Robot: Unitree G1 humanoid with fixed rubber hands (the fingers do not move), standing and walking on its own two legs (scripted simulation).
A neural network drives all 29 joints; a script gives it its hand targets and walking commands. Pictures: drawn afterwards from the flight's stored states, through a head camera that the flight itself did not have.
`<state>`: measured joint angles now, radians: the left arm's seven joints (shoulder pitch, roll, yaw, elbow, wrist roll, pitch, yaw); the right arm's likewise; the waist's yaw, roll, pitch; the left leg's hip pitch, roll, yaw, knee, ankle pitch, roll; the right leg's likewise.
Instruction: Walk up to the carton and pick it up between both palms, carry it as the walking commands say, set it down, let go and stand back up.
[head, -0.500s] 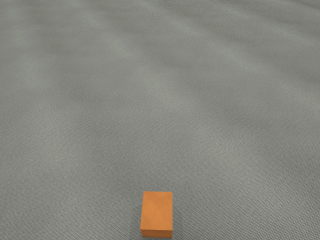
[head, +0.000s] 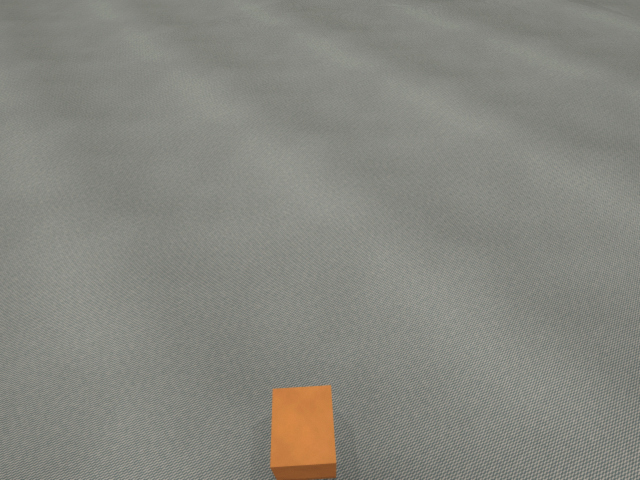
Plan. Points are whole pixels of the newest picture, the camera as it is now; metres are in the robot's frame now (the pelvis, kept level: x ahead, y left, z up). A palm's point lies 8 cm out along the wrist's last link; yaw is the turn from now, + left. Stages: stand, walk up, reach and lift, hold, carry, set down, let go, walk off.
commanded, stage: walk up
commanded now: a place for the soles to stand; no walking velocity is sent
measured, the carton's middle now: (304, 433) +0.38 +0.08 -0.67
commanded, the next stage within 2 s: reach and lift in 0.62 s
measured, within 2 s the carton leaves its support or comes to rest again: neither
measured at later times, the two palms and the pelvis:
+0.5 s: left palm out of the picture +0.09 +0.25 -0.12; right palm out of the picture +0.03 -0.26 -0.13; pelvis +0.00 +0.00 +0.00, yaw -3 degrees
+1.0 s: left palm out of the picture +0.12 +0.26 -0.13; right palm (502, 476) +0.19 -0.22 -0.13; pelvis -0.01 -0.02 -0.02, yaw +9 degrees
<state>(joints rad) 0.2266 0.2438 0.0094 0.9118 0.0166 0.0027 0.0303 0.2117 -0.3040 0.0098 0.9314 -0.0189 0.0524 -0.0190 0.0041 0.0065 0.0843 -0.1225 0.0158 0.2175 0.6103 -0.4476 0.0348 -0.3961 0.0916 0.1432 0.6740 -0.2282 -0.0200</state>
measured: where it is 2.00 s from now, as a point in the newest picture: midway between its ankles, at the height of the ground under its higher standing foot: outside the picture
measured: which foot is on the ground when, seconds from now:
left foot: down 0.00-1.00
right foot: down 0.00-1.00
